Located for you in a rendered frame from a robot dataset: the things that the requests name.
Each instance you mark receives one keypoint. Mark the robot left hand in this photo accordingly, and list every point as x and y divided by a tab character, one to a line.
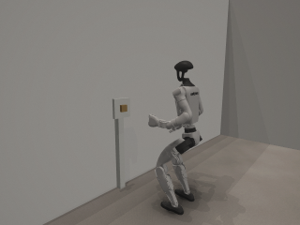
153	121

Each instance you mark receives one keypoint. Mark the robot left upper arm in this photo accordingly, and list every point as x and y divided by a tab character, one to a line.
180	95

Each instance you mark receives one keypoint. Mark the robot right hand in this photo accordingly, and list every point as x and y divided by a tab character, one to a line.
174	129

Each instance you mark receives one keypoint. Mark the robot right upper arm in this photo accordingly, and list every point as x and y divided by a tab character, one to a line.
200	102

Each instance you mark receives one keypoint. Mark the left robot forearm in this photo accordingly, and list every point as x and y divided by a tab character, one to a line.
176	122

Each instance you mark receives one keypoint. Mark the panel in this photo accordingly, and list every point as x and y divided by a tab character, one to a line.
120	138

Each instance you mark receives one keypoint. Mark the button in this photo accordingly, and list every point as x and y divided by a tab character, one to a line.
123	108

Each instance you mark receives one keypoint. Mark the right robot foot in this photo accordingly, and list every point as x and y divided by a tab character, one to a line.
181	193

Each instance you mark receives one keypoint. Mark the right robot thigh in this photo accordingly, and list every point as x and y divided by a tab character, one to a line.
177	160

